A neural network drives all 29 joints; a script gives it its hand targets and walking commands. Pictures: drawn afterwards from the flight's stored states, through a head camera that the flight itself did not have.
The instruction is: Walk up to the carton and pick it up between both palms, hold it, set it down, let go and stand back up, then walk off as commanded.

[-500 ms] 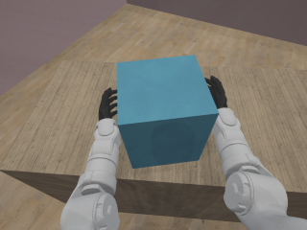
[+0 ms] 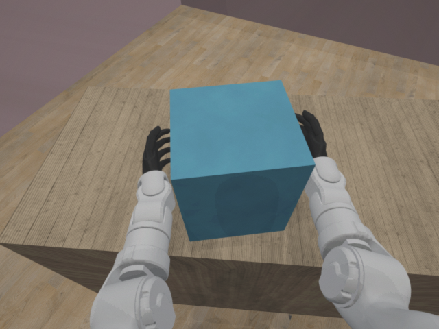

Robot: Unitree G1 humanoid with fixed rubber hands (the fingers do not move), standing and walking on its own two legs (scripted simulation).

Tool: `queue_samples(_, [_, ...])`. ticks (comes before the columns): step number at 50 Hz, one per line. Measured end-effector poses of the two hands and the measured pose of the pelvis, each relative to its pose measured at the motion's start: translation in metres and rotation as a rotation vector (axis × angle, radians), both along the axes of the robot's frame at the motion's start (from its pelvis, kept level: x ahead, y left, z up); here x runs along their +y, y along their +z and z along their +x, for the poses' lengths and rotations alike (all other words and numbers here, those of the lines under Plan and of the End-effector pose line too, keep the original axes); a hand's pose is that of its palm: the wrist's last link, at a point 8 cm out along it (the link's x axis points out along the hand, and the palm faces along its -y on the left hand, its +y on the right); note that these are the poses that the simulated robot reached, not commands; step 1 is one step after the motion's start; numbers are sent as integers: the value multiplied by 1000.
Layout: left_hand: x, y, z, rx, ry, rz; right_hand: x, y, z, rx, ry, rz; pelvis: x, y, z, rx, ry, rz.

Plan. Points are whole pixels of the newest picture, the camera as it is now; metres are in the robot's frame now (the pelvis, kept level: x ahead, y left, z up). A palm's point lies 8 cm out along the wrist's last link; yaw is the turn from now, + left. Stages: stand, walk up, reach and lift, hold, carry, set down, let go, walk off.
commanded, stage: set down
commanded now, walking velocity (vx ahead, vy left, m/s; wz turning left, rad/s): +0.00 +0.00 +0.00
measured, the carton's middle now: (232, 166) +0.43 +0.01 +0.03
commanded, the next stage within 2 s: none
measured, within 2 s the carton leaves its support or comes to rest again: neither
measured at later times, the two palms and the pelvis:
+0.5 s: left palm (154, 170) +0.40 +0.16 +0.06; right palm (312, 154) +0.44 -0.14 +0.07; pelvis +0.00 +0.00 +0.00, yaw +0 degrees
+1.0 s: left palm (154, 179) +0.39 +0.16 +0.03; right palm (313, 154) +0.44 -0.14 +0.06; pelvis +0.00 +0.00 +0.00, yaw +0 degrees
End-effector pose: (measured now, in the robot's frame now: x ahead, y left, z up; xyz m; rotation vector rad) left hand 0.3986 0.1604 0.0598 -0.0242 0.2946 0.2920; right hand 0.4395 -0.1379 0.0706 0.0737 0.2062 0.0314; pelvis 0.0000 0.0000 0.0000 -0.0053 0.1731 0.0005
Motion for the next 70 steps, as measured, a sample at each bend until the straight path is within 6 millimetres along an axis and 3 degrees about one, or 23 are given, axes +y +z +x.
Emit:
queue_samples(34, [0, -1, -1, -14, -2, 12, 0, 0, -1, -4, 5, -7, 0, 0, 0, 0, 0, 0])
queue_samples(42, [1, -12, -6, 30, 12, 15, -2, 6, 3, -12, 62, -173, 0, 0, -1, 1, 0, 0])
queue_samples(51, [3, -27, -7, 79, 26, 23, -4, -10, 3, 90, 97, -189, -3, -2, -2, 61, -2, 2])
queue_samples(60, [3, -26, -5, 50, 28, 30, -9, -12, 2, 64, 103, -197, -8, -2, -4, 87, -6, 3])
queue_samples(70, [-2, -21, -17, 10, 5, 21, -24, -14, -16, 27, 95, -225, -10, -3, -13, 74, -7, 4])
